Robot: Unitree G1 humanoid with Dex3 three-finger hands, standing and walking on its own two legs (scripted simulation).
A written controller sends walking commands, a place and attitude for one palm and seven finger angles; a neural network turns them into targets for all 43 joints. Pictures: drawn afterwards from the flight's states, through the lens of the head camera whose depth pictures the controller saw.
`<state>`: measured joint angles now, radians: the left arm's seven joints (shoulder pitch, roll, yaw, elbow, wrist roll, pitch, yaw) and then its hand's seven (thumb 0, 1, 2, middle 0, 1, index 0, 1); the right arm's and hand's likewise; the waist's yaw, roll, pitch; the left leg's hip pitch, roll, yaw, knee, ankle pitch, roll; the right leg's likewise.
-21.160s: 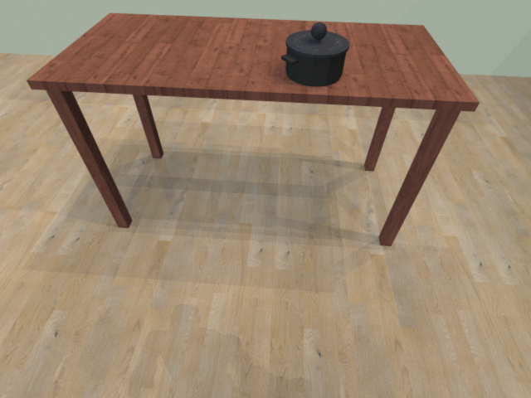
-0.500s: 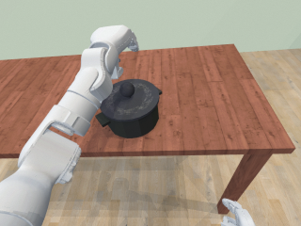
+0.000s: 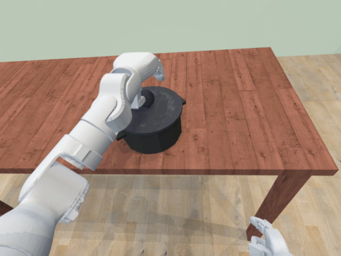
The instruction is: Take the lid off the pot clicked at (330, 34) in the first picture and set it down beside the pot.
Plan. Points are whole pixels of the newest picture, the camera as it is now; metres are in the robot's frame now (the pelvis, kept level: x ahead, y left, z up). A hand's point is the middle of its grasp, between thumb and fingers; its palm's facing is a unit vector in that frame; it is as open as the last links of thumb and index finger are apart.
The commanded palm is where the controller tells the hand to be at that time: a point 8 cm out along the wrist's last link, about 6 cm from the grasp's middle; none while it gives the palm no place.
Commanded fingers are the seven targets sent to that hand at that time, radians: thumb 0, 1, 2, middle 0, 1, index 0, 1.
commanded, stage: move the open hand above the knob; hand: left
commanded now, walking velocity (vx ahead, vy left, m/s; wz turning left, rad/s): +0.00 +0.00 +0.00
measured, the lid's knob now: (145, 98) +0.48 +0.07 +0.13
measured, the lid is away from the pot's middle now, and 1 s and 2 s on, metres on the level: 0.00 0.00 0.01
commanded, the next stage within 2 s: lower the open fingers around the knob in 0.10 s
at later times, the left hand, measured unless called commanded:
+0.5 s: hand (130, 75) +0.46 +0.09 +0.22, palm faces -0.11 -0.07 -0.99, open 10.1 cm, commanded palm +0.42 +0.09 +0.26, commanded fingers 0.00 -0.39 1.66 -0.86 -0.08 -0.86 -0.08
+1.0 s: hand (142, 91) +0.45 +0.07 +0.18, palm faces -0.14 +0.01 -0.99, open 10.0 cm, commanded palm +0.43 +0.08 +0.22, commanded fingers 0.00 -0.39 1.66 -0.86 -0.08 -0.86 -0.08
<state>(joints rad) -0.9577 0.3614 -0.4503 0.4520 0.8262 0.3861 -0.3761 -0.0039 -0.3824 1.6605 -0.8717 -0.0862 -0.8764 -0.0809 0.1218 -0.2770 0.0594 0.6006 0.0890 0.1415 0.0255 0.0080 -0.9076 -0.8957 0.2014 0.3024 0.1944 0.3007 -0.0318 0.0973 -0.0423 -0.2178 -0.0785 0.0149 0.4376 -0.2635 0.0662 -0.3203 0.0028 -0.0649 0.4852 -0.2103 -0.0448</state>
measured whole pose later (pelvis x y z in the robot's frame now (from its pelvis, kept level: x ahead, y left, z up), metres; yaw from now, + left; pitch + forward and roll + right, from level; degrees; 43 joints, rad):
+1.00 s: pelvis +0.01 +0.01 +0.00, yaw +0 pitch +3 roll +0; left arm -0.98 0.30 -0.47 0.59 0.84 0.37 -0.29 0.00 -0.38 1.66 -0.83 -0.07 -0.88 -0.08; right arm 0.15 -0.27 0.05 0.65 0.08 0.12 0.02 0.01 -0.91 -0.90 0.20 0.30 0.19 0.30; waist -0.04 0.10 -0.05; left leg -0.21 -0.09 0.02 0.44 -0.28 0.08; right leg -0.31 0.00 -0.05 0.48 -0.22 -0.03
